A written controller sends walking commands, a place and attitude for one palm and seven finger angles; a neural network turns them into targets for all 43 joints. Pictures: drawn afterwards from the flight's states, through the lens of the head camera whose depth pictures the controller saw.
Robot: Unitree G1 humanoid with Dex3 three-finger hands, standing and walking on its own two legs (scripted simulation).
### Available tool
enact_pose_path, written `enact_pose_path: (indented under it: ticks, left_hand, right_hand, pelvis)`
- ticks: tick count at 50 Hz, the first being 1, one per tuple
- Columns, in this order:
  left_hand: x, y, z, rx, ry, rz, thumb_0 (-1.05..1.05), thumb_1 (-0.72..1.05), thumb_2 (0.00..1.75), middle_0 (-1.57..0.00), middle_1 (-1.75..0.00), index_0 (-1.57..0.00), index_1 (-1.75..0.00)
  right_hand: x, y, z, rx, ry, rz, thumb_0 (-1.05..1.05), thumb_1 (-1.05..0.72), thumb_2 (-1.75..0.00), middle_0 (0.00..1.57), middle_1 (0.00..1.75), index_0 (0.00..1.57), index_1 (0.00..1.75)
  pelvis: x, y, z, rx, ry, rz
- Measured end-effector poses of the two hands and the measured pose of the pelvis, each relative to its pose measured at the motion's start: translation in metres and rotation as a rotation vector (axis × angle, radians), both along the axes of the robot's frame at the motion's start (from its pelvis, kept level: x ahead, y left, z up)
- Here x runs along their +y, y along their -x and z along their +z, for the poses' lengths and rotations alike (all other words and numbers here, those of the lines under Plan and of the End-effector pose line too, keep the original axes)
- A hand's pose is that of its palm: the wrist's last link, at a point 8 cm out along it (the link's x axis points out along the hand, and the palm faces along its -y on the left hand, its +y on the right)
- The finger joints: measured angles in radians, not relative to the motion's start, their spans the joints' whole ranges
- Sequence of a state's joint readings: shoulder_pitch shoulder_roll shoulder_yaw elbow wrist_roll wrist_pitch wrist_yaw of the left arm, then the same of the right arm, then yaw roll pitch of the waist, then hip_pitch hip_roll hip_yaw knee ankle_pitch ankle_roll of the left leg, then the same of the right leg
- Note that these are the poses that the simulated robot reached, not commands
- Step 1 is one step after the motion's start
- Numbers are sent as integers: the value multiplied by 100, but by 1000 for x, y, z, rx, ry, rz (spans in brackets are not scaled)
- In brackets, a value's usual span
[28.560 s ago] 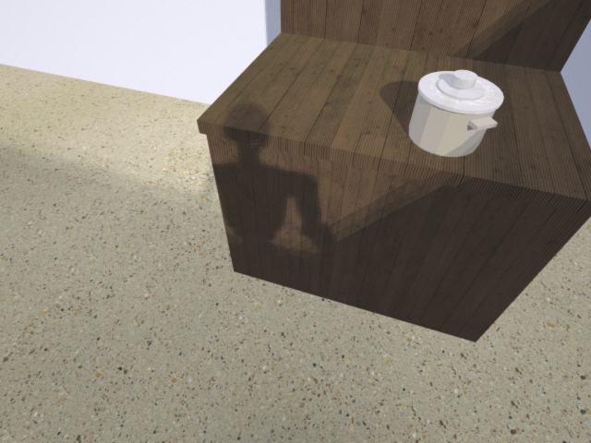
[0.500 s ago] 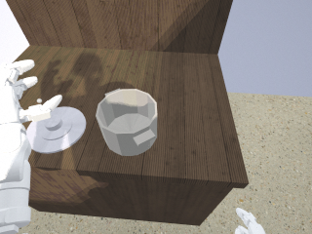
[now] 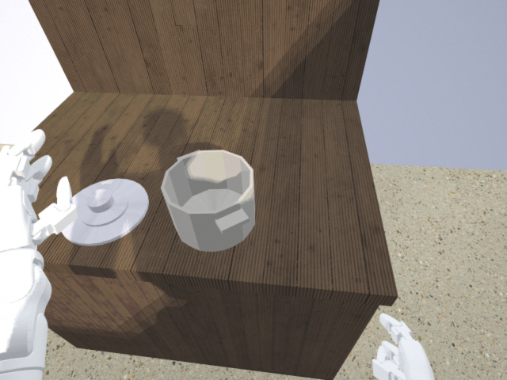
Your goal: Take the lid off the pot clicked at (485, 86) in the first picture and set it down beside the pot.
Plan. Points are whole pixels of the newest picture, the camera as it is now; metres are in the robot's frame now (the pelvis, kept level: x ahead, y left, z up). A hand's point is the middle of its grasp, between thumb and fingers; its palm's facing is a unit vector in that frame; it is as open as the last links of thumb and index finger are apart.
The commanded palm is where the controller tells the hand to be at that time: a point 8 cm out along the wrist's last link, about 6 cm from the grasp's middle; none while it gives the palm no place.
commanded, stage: draw the hand back to the body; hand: left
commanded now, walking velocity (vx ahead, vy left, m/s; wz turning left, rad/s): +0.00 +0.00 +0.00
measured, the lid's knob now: (100, 200) +0.44 +0.38 +0.00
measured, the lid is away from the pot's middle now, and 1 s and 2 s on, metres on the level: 0.24 0.24 0.24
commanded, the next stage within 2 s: step back with the hand held close in 0.86 s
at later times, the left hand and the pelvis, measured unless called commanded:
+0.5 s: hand (49, 261) +0.20 +0.26 +0.17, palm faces +0.45 -0.83 -0.33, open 7.4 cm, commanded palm +0.14 +0.29 +0.18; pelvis -0.02 +0.01 +0.00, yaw +0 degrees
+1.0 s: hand (33, 285) +0.17 +0.27 +0.17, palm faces +0.44 -0.82 -0.36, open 7.4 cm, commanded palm +0.12 +0.30 +0.18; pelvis -0.01 +0.02 +0.00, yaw +0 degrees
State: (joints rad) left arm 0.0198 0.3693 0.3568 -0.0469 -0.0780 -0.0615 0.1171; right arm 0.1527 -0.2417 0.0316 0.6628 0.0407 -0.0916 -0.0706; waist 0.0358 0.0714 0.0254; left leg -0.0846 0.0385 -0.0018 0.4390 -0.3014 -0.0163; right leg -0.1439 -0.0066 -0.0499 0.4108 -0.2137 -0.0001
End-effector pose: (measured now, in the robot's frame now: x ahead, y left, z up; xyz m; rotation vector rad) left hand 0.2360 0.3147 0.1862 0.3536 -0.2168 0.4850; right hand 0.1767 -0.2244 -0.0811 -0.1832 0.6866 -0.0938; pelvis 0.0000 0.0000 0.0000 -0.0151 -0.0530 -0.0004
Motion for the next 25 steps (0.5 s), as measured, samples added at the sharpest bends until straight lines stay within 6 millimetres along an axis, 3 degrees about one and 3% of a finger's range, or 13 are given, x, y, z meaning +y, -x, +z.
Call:
enact_pose_path:
  ticks: [10,25]
  left_hand:
    - [-5,35,-2,-7,-10,1,1,86,89,-21,-33,-22,-33]
    - [-17,78,-5,10,-56,-41,1,89,90,-20,-31,-21,-30]
  right_hand:
    - [2,10,1,-24,0,9,1,-90,-90,20,30,20,30]
    - [9,15,8,-74,5,20,1,-90,-90,20,30,20,30]
  pelvis:
    - [0,10,0,-18,-1,0]
    - [5,16,-1,-29,1,-5]
